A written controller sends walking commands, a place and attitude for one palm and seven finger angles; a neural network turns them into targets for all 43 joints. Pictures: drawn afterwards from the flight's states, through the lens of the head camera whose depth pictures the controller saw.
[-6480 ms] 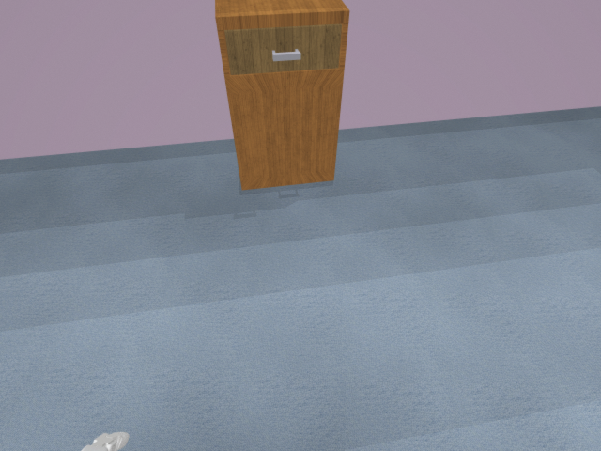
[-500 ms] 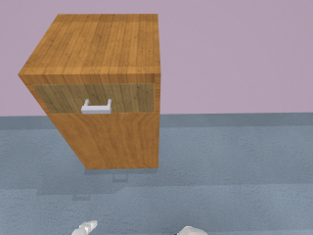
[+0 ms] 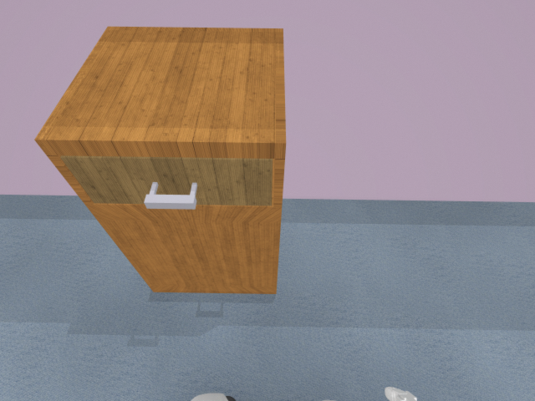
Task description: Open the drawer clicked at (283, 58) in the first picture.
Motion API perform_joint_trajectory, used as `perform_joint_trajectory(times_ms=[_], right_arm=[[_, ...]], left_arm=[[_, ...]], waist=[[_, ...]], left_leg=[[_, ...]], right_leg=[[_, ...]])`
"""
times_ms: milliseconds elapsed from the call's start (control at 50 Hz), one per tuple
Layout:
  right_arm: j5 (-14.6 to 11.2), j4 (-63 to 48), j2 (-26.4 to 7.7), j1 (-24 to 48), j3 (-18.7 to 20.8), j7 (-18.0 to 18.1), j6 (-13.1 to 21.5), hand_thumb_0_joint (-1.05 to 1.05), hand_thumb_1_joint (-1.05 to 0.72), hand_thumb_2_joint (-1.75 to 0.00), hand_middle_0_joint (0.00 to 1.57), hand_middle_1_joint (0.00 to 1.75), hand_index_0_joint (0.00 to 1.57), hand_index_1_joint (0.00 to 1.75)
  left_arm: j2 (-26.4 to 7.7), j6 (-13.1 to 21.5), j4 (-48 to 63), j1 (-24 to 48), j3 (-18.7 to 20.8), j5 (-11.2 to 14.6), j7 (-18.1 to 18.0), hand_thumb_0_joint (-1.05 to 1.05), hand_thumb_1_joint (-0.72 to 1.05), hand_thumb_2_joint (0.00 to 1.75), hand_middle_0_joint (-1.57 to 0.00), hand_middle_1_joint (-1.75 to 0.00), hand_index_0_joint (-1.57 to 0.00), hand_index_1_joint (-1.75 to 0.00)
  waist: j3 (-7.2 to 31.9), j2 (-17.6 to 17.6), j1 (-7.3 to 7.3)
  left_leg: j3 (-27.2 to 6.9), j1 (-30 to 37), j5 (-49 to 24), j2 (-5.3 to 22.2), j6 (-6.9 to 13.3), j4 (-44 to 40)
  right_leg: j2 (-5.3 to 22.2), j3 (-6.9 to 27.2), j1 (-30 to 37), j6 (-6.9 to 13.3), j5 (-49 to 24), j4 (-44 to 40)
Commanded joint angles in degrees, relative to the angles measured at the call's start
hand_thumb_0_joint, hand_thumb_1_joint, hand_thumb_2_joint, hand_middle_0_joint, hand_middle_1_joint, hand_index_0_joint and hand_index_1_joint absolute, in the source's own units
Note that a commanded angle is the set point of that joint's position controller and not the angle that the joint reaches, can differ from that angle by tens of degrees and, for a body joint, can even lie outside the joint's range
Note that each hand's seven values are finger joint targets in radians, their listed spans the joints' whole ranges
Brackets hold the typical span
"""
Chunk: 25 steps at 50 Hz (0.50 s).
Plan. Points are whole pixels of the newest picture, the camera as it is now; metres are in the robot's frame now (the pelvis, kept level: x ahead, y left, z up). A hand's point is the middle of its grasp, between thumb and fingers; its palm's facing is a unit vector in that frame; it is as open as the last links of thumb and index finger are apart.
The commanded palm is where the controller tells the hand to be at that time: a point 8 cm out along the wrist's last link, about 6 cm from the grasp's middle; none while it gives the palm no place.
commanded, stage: come to a stop and stand still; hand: left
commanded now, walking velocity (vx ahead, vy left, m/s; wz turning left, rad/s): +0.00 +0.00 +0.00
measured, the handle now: (172, 194) +0.50 +0.26 -0.09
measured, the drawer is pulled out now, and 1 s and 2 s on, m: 0.00 0.00 0.00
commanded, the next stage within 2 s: look again from close up in 0.70 s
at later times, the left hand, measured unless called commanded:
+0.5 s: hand out of the picture +0.00 +0.12 -0.17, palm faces +0.07 -0.97 -0.22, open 7.2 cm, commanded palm none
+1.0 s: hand out of the picture -0.06 +0.12 -0.18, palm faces +0.06 -0.98 -0.16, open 7.3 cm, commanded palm none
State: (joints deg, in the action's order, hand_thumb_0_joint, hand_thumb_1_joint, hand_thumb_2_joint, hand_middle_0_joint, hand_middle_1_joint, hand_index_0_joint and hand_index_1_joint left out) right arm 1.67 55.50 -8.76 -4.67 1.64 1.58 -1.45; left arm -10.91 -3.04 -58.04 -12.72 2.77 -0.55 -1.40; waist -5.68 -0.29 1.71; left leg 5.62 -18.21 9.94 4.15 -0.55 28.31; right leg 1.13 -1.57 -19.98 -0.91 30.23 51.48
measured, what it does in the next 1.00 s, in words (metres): steps on the spot: right foot, then left foot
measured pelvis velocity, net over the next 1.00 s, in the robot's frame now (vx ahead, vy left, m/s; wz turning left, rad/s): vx -0.05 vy -0.03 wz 0.03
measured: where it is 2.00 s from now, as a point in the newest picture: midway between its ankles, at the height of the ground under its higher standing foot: outside the picture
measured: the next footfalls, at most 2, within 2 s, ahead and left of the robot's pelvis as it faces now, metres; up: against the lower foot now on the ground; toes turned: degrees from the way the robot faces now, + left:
right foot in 0.08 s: +0.06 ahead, -0.11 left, +0.00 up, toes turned +5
left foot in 0.36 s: -0.01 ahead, +0.10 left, +0.00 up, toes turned -2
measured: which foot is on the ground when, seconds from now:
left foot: down 0.00-0.10, up 0.12-0.34, down 0.36-1.00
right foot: up 0.00-0.06, down 0.08-1.00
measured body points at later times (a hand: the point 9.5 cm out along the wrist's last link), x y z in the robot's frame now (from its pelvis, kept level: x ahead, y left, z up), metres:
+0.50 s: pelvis -0.04 -0.07 +0.01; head -0.02 -0.07 +0.45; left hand +0.00 +0.17 -0.15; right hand -0.04 -0.29 -0.16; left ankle -0.06 +0.09 -0.73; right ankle -0.04 -0.13 -0.73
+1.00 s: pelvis -0.05 -0.03 +0.00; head -0.05 -0.04 +0.45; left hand -0.07 +0.17 -0.16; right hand -0.06 -0.25 -0.16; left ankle -0.06 +0.08 -0.73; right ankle -0.04 -0.13 -0.73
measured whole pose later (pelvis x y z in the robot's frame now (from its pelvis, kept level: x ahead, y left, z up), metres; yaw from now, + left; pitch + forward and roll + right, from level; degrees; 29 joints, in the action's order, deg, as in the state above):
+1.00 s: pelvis -0.05 -0.03 +0.00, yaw +1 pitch -2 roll -1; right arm 1.2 61.2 -8.4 -19.4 -0.4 1.8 0.7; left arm -6.2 0.6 -64.3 -18.2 -0.4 -0.6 -2.3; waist -0.7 -1.1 -0.7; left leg 1.3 -12.0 16.8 1.5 -0.1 30.5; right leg -0.8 -4.8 -12.3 2.0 14.6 28.4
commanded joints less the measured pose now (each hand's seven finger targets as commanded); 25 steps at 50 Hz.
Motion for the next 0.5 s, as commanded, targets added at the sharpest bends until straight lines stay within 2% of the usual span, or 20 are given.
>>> perform_joint_trajectory(times_ms=[0, 20, 40, 60, 80, 100, 120, 160, 200, 220, 260, 280, 300, 320, 340, 360, 380, 420, 480], right_arm=[[-0.5, -0.9, -11.6, -6.1, 3.6, 0.4, -0.2, 0.0, -0.9, -0.9, 0.2, 0.3, 0.2, 0.3], [-0.8, -1.0, -11.2, -5.5, 3.8, 0.2, -0.3, 0.0, -0.9, -0.9, 0.2, 0.3, 0.2, 0.3], [-1.2, -1.1, -9.0, -5.8, 3.6, 0.0, -0.3, 0.0, -0.9, -0.9, 0.2, 0.3, 0.2, 0.3], [-1.5, -2.3, -5.4, -5.5, 2.9, -0.4, -0.5, 0.0, -0.9, -0.9, 0.2, 0.3, 0.2, 0.3], [-1.4, -3.6, -4.9, -2.4, 2.4, -0.7, -0.9, 0.0, -0.9, -0.9, 0.2, 0.3, 0.2, 0.3], [-1.2, -3.4, -4.5, -2.0, 2.6, -0.8, -1.3, 0.0, -0.9, -0.9, 0.2, 0.3, 0.2, 0.3], [-1.0, -2.5, -4.2, -2.4, 2.4, -0.6, -1.6, 0.0, -0.9, -0.9, 0.2, 0.3, 0.2, 0.3], [-1.1, -0.1, -4.7, -4.8, 2.3, -0.5, -1.3, 0.0, -0.9, -0.9, 0.2, 0.3, 0.2, 0.3], [-1.5, 1.3, -4.0, -6.7, 1.9, -0.4, -0.7, 0.0, -0.9, -0.9, 0.2, 0.3, 0.2, 0.3], [-1.5, 1.7, -3.5, -7.0, 1.6, -0.4, -0.5, 0.0, -0.9, -0.9, 0.2, 0.3, 0.2, 0.3], [-1.4, 2.6, -3.6, -7.7, 1.1, -0.1, 0.1, 0.0, -0.9, -0.9, 0.2, 0.3, 0.2, 0.3], [-1.4, 3.4, -3.5, -9.0, 0.8, 0.2, 0.4, 0.0, -0.9, -0.9, 0.2, 0.3, 0.2, 0.3], [-1.4, 4.8, -3.2, -10.9, 0.6, 0.2, 0.8, 0.0, -0.9, -0.9, 0.2, 0.3, 0.2, 0.3], [-1.1, 5.6, -4.2, -11.9, 0.3, 0.4, 1.4, 0.0, -0.9, -0.9, 0.2, 0.3, 0.2, 0.3], [-0.9, 6.0, -5.3, -11.6, 0.1, 0.6, 1.9, 0.0, -0.9, -0.9, 0.2, 0.3, 0.2, 0.3], [-0.9, 6.3, -5.9, -10.6, 0.0, 0.8, 1.7, 0.0, -0.9, -0.9, 0.2, 0.3, 0.2, 0.3], [-0.8, 6.8, -5.6, -11.1, -0.2, 1.0, 1.5, 0.0, -0.9, -0.9, 0.2, 0.3, 0.2, 0.3], [-0.9, 7.9, -4.3, -11.8, -0.6, 0.9, 1.4, 0.0, -0.9, -0.9, 0.2, 0.3, 0.2, 0.3], [-0.8, 8.4, -4.0, -13.0, -0.8, 0.8, 0.9, 0.0, -0.9, -0.9, 0.2, 0.3, 0.2, 0.3]], left_arm=[[-3.3, 1.6, 2.4, -5.5, 0.8, -0.2, -0.2, 0.0, 0.9, 0.9, -0.2, -0.3, -0.2, -0.3], [-3.4, 1.8, 1.8, -7.5, 0.8, -0.3, -0.2, 0.0, 0.9, 0.9, -0.2, -0.3, -0.2, -0.3], [-5.3, 2.1, 1.6, -8.2, 1.0, -0.8, -0.4, 0.0, 0.9, 0.9, -0.2, -0.3, -0.2, -0.3], [-9.4, 2.4, 2.1, -6.5, 1.5, -1.3, -0.5, 0.0, 0.9, 0.9, -0.2, -0.3, -0.2, -0.3], [-10.9, 2.5, 3.0, -4.4, 1.4, -1.1, -0.5, 0.0, 0.9, 0.9, -0.2, -0.3, -0.2, -0.3], [-10.2, 2.3, 3.7, -2.3, 1.2, -1.2, -0.6, 0.0, 0.9, 0.9, -0.2, -0.3, -0.2, -0.3], [-9.2, 2.6, 3.6, -0.4, 1.3, -1.3, -0.8, 0.0, 0.9, 0.9, -0.2, -0.3, -0.2, -0.3], [-7.1, 2.9, 3.1, 1.0, 0.6, -1.0, -0.7, 0.0, 0.9, 0.9, -0.2, -0.3, -0.2, -0.3], [-6.5, 3.1, 2.6, 0.1, 0.6, -0.9, -0.9, 0.0, 0.9, 0.9, -0.2, -0.3, -0.2, -0.3], [-6.8, 3.3, 2.1, -0.9, 0.5, -0.9, -0.9, 0.0, 0.9, 0.9, -0.2, -0.3, -0.2, -0.3], [-6.6, 3.5, 0.8, -3.0, 0.4, -0.5, -0.9, 0.0, 0.9, 0.9, -0.2, -0.3, -0.2, -0.3], [-6.4, 3.6, 0.1, -3.1, 0.2, -0.2, -0.9, 0.0, 0.9, 0.9, -0.2, -0.3, -0.2, -0.3], [-5.8, 3.6, -0.6, -2.5, 0.1, 0.1, -0.9, 0.0, 0.9, 0.9, -0.2, -0.3, -0.2, -0.3], [-4.6, 3.6, -1.0, -3.4, -0.3, 0.5, -0.8, 0.0, 0.9, 0.9, -0.2, -0.3, -0.2, -0.3], [-3.9, 3.7, -1.2, -3.7, -0.6, 0.7, -0.8, 0.0, 0.9, 0.9, -0.2, -0.3, -0.2, -0.3], [-3.6, 3.6, -1.5, -3.5, -0.7, 0.6, -0.8, 0.0, 0.9, 0.9, -0.2, -0.3, -0.2, -0.3], [-3.9, 3.7, -1.8, -2.9, -0.7, 0.5, -0.8, 0.0, 0.9, 0.9, -0.2, -0.3, -0.2, -0.3], [-4.7, 3.5, -3.0, -2.0, -0.7, 0.5, -0.7, 0.0, 0.9, 0.9, -0.2, -0.3, -0.2, -0.3], [-4.9, 3.4, -3.7, -2.0, -0.8, 0.5, -0.6, 0.0, 0.9, 0.9, -0.2, -0.3, -0.2, -0.3]], waist=[[11.9, -9.2, -2.06], [12.0, -7.2, -0.98], [10.8, -0.6, -0.82], [7.8, 12.0, -1.52], [5.5, 13.7, -0.45], [4.7, 8.5, -0.98], [3.7, 13.0, -1.7], [3.0, 11.0, -2.58], [4.0, 8.3, -2.51], [4.5, 7.7, -1.96], [6.3, 7.3, -1.25], [6.9, 7.1, -1.52], [6.9, 5.0, -2.15], [7.9, 0.7, -1.79], [8.5, -2.3, -0.89], [8.0, -1.7, -0.55], [7.0, -0.1, -0.81], [5.4, -3.6, -0.97], [2.3, -1.6, -1.24]], left_leg=[[-9.7, 11.4, -25.4, 11.9, 8.8, -3.9], [-8.5, 8.6, -18.4, 9.9, 6.9, -1.8], [-6.5, 4.7, -8.1, 5.9, 3.9, 2.1], [-1.8, -3.0, 7.9, -0.5, 0.3, 7.3], [-3.3, -2.7, 18.2, -2.4, -0.2, 13.5], [-5.4, -0.5, 19.1, -2.1, 0.0, 18.2], [-6.8, -2.2, 18.8, -1.6, 0.5, 20.2], [-6.4, -2.6, 15.6, -1.9, 0.3, 22.8], [-5.5, -1.7, 15.1, -2.0, 0.0, 18.0], [-5.0, -1.1, 14.5, -2.2, -0.2, 14.2], [-4.5, 1.5, 11.4, -2.1, -0.5, 5.2], [-4.7, 4.6, 7.7, -2.0, -0.4, 0.2], [-5.5, 8.8, 1.2, -1.4, -0.1, -5.1], [-8.4, 12.1, -8.4, 0.9, 0.9, -7.0], [-9.9, 12.7, -15.8, 3.4, 1.7, -6.1], [-9.1, 12.0, -14.0, 3.9, 1.6, -5.6], [-7.7, 11.1, -8.9, 3.3, 1.0, -5.3], [-7.4, 9.2, -6.5, 2.4, 0.7, -6.7], [-6.7, 7.4, 1.3, 1.3, 0.4, -8.2]], right_leg=[[0.1, -1.6, 4.7, 0.0, -8.9, -16.2], [0.1, -2.1, 9.0, 0.0, -16.4, -23.8], [3.1, 2.3, 11.2, 0.5, -21.7, -31.3], [12.9, 14.5, 10.6, 4.1, -26.9, -34.1], [18.3, 17.3, 4.0, 9.1, -29.8, -36.4], [18.2, 15.1, 0.4, 11.4, -28.4, -36.7], [15.6, 14.2, 0.7, 11.2, -29.5, -35.7], [12.9, 10.0, 3.3, 10.7, -36.5, -33.4], [12.0, 7.8, 7.2, 10.5, -40.5, -31.9], [11.4, 7.3, 9.5, 10.2, -41.6, -31.2], [11.0, 7.9, 13.2, 10.0, -43.3, -29.7], [10.8, 8.0, 13.1, 9.2, -42.4, -29.0], [10.0, 7.3, 11.4, 7.7, -37.9, -28.6], [7.5, 6.3, 9.9, 5.7, -35.4, -27.5], [5.5, 5.0, 10.6, 4.1, -34.1, -27.7], [5.0, 5.1, 10.8, 3.5, -31.3, -29.3], [5.2, 5.6, 10.8, 3.1, -30.0, -31.3], [5.6, 5.1, 12.4, 3.2, -29.8, -31.6], [5.5, 6.6, 11.1, 3.2, -19.1, -35.8]])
